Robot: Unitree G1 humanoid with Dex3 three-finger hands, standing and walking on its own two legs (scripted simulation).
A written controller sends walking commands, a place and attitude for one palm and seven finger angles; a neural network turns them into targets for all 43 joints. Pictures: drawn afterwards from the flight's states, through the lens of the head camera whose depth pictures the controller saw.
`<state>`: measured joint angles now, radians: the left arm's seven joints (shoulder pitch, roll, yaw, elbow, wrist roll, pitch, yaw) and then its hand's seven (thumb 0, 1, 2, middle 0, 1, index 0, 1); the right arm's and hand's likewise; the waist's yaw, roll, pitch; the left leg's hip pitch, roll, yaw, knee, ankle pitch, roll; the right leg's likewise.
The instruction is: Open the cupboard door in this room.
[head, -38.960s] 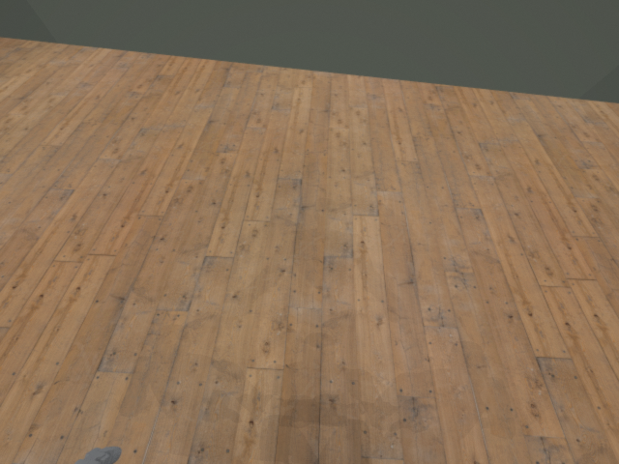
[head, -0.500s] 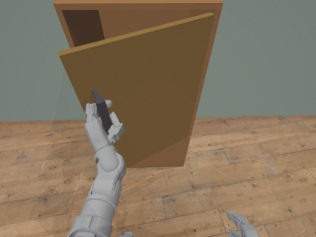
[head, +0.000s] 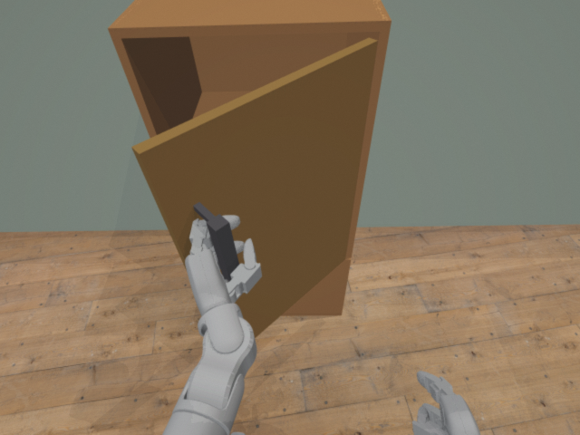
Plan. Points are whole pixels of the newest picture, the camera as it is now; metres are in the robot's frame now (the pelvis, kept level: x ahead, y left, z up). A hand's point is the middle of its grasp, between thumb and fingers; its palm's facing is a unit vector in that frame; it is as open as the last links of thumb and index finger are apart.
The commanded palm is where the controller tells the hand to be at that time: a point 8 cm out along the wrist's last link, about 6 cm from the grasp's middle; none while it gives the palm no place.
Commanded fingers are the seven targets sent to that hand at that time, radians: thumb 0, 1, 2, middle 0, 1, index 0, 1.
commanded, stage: open thumb and fingers to let go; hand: left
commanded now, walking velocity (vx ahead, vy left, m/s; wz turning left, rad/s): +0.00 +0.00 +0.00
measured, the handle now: (217, 244) +0.36 +0.13 +0.08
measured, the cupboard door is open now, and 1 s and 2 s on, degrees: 44 44 45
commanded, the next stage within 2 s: slide the hand sideways off the handle in 0.62 s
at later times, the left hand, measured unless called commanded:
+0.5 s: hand (246, 262) +0.33 +0.08 +0.08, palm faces +0.42 -0.91 -0.01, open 14.5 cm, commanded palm +0.29 +0.11 +0.07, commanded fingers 0.00 -0.50 0.30 -0.18 -0.50 -0.18 -0.50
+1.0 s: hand (239, 285) +0.30 +0.09 +0.08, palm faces -0.06 -1.00 +0.02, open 16.1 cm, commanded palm +0.27 +0.13 +0.07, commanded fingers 0.00 -0.50 0.30 -0.15 -0.30 -0.15 -0.30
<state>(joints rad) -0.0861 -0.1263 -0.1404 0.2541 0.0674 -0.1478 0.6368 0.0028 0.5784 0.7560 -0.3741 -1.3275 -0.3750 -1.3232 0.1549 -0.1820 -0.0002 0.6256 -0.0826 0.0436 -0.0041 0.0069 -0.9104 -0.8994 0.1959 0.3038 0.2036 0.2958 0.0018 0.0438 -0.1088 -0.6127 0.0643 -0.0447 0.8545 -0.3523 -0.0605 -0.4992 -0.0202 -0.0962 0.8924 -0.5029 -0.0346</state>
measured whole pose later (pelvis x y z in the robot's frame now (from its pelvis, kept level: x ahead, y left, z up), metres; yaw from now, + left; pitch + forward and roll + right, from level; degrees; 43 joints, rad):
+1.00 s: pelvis -0.02 +0.03 +0.00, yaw -1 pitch +5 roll -1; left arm -0.08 0.02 -0.18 0.24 -0.09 -0.24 0.13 -0.01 -0.50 0.30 -0.20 -0.37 -0.18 -0.37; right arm 0.23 -0.21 0.02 0.57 -0.01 -0.01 -0.02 0.01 -0.91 -0.90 0.20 0.30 0.20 0.30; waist 0.00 0.05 -0.07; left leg -0.64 0.05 -0.02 0.89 -0.35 -0.03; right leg -0.52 -0.04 -0.07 0.89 -0.47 0.01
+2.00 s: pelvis +0.01 +0.01 -0.01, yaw +0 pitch +8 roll -1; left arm 0.49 0.15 0.03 -0.20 -0.21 -0.31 -0.11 -0.01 -0.50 0.30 -0.16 -0.31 -0.16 -0.30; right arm 0.26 -0.24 0.00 0.49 0.00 -0.09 -0.05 0.01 -0.91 -0.90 0.20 0.30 0.20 0.30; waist 0.01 0.05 -0.10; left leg -0.69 0.06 -0.04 0.96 -0.42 -0.05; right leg -0.56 -0.02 -0.09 0.97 -0.55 -0.02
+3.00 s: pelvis +0.02 +0.05 +0.04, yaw -3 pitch -3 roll +0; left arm 0.50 0.31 0.22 -0.39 -0.04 -0.06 0.13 0.00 0.21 0.61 -0.18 -0.30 -0.18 -0.30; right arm 0.20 -0.22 0.05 0.60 -0.01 -0.12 -0.11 0.01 -0.91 -0.90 0.20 0.30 0.21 0.30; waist 0.06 0.05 0.01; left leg -0.21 0.03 0.04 0.51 -0.25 -0.01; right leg -0.09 -0.04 -0.03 0.47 -0.33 0.03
